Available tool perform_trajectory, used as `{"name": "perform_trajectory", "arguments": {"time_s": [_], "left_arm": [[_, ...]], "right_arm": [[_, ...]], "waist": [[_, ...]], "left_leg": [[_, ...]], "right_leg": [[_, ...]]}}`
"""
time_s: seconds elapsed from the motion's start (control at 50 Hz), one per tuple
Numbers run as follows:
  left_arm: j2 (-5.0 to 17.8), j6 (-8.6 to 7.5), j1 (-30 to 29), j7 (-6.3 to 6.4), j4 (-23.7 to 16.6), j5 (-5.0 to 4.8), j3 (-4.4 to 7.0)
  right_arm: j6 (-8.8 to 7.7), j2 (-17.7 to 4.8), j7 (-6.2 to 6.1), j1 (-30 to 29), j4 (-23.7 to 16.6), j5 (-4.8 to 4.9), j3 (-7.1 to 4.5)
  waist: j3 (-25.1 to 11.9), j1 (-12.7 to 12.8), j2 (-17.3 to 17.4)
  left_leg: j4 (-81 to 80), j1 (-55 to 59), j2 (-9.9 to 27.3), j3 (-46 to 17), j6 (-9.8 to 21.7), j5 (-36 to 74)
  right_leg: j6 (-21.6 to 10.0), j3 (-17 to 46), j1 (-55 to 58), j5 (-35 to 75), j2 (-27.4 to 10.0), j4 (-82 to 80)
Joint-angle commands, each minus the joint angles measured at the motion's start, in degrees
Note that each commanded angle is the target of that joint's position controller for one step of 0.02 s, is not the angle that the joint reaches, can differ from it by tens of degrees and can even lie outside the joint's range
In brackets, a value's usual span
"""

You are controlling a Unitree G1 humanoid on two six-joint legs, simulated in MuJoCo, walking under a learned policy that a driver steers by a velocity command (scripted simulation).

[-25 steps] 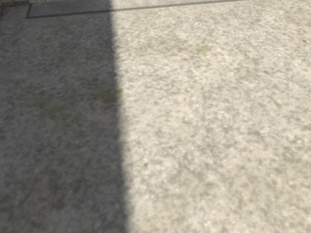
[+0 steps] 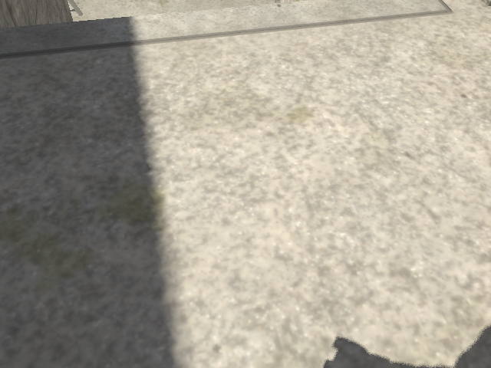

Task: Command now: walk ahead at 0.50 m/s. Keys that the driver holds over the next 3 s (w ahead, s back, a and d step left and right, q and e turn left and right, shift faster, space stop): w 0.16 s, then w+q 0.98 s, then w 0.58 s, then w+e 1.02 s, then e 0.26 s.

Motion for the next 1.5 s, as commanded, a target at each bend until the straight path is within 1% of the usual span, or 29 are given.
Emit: {"name": "perform_trajectory", "arguments": {"time_s": [0.02,0.18,0.24,0.26,0.28,0.3,0.32,0.36,0.4,0.52,0.68,0.74,0.78,0.8,0.82,0.84,0.86,0.88,0.92,1.0,1.1,1.22,1.28,1.3,1.32,1.34,1.38,1.44,1.5], "left_arm": [[1.18,-0.37,-1.73,-0.30,-3.23,0.14,0.01],[2.33,-1.50,-12.79,-2.50,-6.93,-0.69,0.08],[5.36,-2.25,-2.62,-2.41,-4.29,-0.17,1.83],[8.76,-2.41,7.67,-1.82,-1.57,0.35,3.31],[14.53,-2.24,16.09,-1.15,-0.57,1.55,4.70],[12.20,-1.81,18.03,-1.24,0.06,0.88,4.05],[8.40,-1.66,14.76,-1.06,-0.34,0.44,2.93],[4.38,-1.81,6.99,-0.98,-0.69,0.44,1.63],[2.37,-2.56,3.12,-1.16,-0.27,1.15,1.24],[4.91,-3.22,4.65,0.03,2.84,1.40,2.38],[8.53,-0.98,10.28,0.87,5.56,-0.08,3.46],[10.58,0.15,9.25,1.08,5.50,-0.87,4.01],[12.08,1.01,7.43,1.38,5.08,-1.38,4.32],[11.19,0.96,7.06,1.54,4.66,-1.19,3.88],[4.22,0.04,10.34,1.09,1.98,1.43,1.78],[2.88,-2.61,9.78,0.24,0.02,0.49,0.58],[7.28,-4.24,2.22,-0.47,-1.56,-2.01,1.78],[6.94,-5.00,0.42,-0.52,-2.38,-2.33,1.54],[7.41,-4.53,1.75,0.23,-1.19,0.13,2.20],[5.27,-2.07,1.46,0.24,-2.37,1.18,2.05],[2.78,-2.25,-9.21,-0.35,-5.54,0.75,0.75],[5.71,-3.65,-11.33,-2.13,-7.00,0.01,1.44],[8.41,-4.40,-0.38,-1.84,-4.43,0.80,3.00],[11.36,-4.46,8.74,-1.57,-3.46,1.48,3.68],[15.77,-3.81,14.47,-2.07,-0.51,1.52,4.99],[10.15,-3.65,14.40,-2.41,-0.66,-0.43,3.69],[6.39,-2.75,7.90,-1.92,-1.99,0.30,2.21],[3.95,-2.71,5.51,-1.66,-1.44,1.03,1.11],[6.03,-2.94,7.47,-1.31,-0.01,0.10,1.52]], "right_arm": [[-0.84,-8.68,-0.66,-2.59,-3.41,0.45,-2.04],[0.65,-10.71,-1.01,2.79,0.55,1.46,-2.75],[1.46,-11.31,-1.39,0.25,0.63,1.69,-2.84],[1.45,-9.07,-1.46,-0.22,0.02,1.13,-1.99],[0.74,-3.68,-1.31,3.91,-1.78,0.32,-0.33],[-0.29,-3.47,-1.09,5.87,-1.18,1.23,0.02],[-0.62,-8.80,-1.01,2.17,-1.42,2.68,-1.60],[-0.16,-8.59,-1.34,-4.09,-3.08,2.11,-1.86],[1.46,-7.00,-1.50,-2.36,-2.56,1.74,-2.25],[3.01,-4.30,-1.24,-6.20,-4.37,1.34,-2.01],[2.81,-2.77,1.80,-20.18,-10.33,1.23,-0.71],[3.12,-4.63,2.50,-18.89,-11.76,1.22,-1.61],[3.40,-8.13,2.34,-8.34,-9.69,1.48,-3.69],[3.62,-12.02,1.46,1.59,-6.97,1.51,-5.77],[3.74,-18.79,0.33,4.99,-5.92,1.73,-7.26],[2.65,-18.46,0.74,4.60,-8.13,1.35,-6.31],[2.01,-13.78,1.04,4.07,-7.87,0.73,-4.97],[1.50,-11.75,0.99,1.06,-7.89,0.89,-4.37],[1.25,-8.24,0.68,-6.23,-9.42,0.84,-3.15],[0.83,-9.60,-0.50,-6.08,-9.92,0.78,-3.33],[1.48,-10.69,-1.66,-2.19,-8.78,1.17,-3.68],[1.95,-9.69,-1.97,1.45,-6.81,1.21,-3.44],[2.23,-7.87,-1.74,-0.03,-7.35,0.77,-2.77],[2.16,-5.60,-1.69,0.31,-8.53,-0.12,-1.70],[1.49,-2.21,-1.64,10.41,-8.36,1.83,-0.80],[1.17,-7.50,-1.78,8.62,-7.13,2.32,-1.44],[0.98,-9.66,-1.77,-3.72,-9.57,1.31,-1.90],[0.71,-7.15,-1.23,-4.70,-10.25,0.50,-1.82],[0.97,-4.98,-1.16,-6.69,-11.12,0.27,-1.07]], "waist": [[0.00,1.73,5.54],[3.35,-1.81,6.90],[-1.76,4.60,7.38],[-8.78,8.64,5.55],[-18.58,9.27,-5.66],[-24.38,9.41,-14.24],[-16.08,9.73,-8.25],[-5.47,6.40,-2.63],[-1.95,3.02,-4.47],[1.30,2.30,-0.72],[5.87,7.23,0.65],[3.36,4.67,-1.72],[-2.69,-1.94,-2.69],[-7.70,-6.74,-0.40],[-11.77,-3.64,13.81],[-21.11,-2.26,15.04],[-16.32,-5.03,8.87],[-10.12,-3.21,7.00],[-4.40,1.82,3.55],[-2.43,3.82,4.22],[-0.04,-0.14,7.23],[0.22,-1.11,9.25],[-4.62,4.62,9.49],[-12.89,8.12,3.24],[-18.86,4.33,-17.44],[-15.09,6.32,-11.34],[-3.59,6.63,-0.45],[-0.79,3.30,-2.62],[-0.37,3.25,-2.39]], "left_leg": [[-9.17,1.81,14.28,-9.45,9.08,14.35],[-4.54,10.42,17.42,-9.76,7.12,11.32],[6.55,9.47,15.13,-9.28,4.88,25.18],[18.79,2.43,11.78,-7.02,2.90,23.38],[41.32,-18.45,4.29,-2.92,-1.28,2.16],[53.36,-29.56,0.35,-9.07,-2.40,-24.00],[58.72,-35.01,3.58,-11.86,-2.21,-21.13],[55.37,-33.30,8.63,-9.21,-1.90,-11.46],[51.64,-27.32,10.94,-9.93,-2.03,-6.45],[41.18,-30.78,10.71,-10.32,-3.39,5.88],[21.71,-31.60,9.23,-2.57,-1.00,8.77],[19.94,-24.86,5.33,1.84,1.81,0.50],[17.13,-10.14,0.42,4.57,4.83,-1.95],[13.52,6.34,-0.42,1.67,7.21,1.66],[12.58,26.62,13.91,-23.26,14.55,1.36],[1.64,35.34,22.68,-51.21,22.83,-8.31],[-1.29,32.98,21.24,-45.21,18.87,-6.57],[-0.96,25.26,19.22,-36.94,16.63,-2.11],[-1.99,9.82,14.71,-26.27,13.57,8.36],[-4.75,-0.09,11.58,-20.46,13.39,16.44],[-3.64,-3.80,7.61,-16.96,9.45,9.28],[2.80,3.89,12.36,-23.85,7.98,4.77],[15.13,3.92,8.54,-21.96,5.00,17.49],[31.35,-3.44,4.82,-17.64,2.76,8.81],[50.48,-24.54,-3.72,-12.26,-1.81,-20.29],[57.35,-32.85,-0.78,-15.55,-2.05,-22.89],[56.99,-33.57,3.88,-12.07,-1.70,-13.31],[48.39,-27.58,8.00,-9.89,-1.94,-7.68],[41.03,-28.63,9.04,-7.72,-3.22,-5.71]], "right_leg": [[0.39,0.40,-0.68,9.36,-0.82,-9.91],[-2.14,-1.31,2.03,8.81,2.43,-25.80],[-4.54,-3.88,18.18,5.66,6.00,-30.50],[-6.75,-1.00,34.14,8.11,2.81,-28.30],[-13.30,19.05,57.77,5.70,-12.42,-28.17],[-17.95,37.88,62.87,-3.64,-18.25,-36.86],[-15.55,32.16,56.69,-9.12,-16.55,-38.75],[-12.01,18.49,40.38,-5.91,-12.44,-42.44],[-10.35,10.20,31.31,-0.23,-9.37,-46.45],[-10.04,-3.82,31.03,14.83,-7.98,-49.33],[-8.41,-11.67,41.93,18.19,-10.34,-47.18],[-6.79,-14.17,45.22,39.41,-10.86,-39.27],[-5.13,-16.04,43.49,53.02,-9.25,-23.69],[-2.83,-16.75,34.43,45.15,-6.75,-9.43],[0.70,-15.84,9.85,0.69,0.76,12.02],[1.53,-1.52,-3.15,-24.44,9.09,23.67],[0.21,2.96,-9.22,-19.69,5.84,24.86],[-0.92,2.48,-9.60,-14.44,3.37,20.81],[-0.23,2.54,-1.56,-8.46,-0.47,11.78],[2.91,1.04,2.85,-2.95,-0.04,2.22],[4.03,0.32,6.66,13.62,4.16,-19.60],[1.04,1.63,9.85,11.52,5.05,-27.94],[-3.41,-0.06,25.29,8.00,5.37,-30.89],[-7.13,9.88,40.14,8.18,-3.63,-29.67],[-17.56,37.56,57.93,-4.73,-15.12,-36.12],[-17.13,44.43,57.13,-19.74,-15.71,-40.61],[-13.11,28.86,42.81,-13.90,-11.13,-41.98],[-12.28,18.37,32.75,0.31,-5.96,-45.11],[-13.66,13.54,31.69,8.71,-5.94,-47.27]]}}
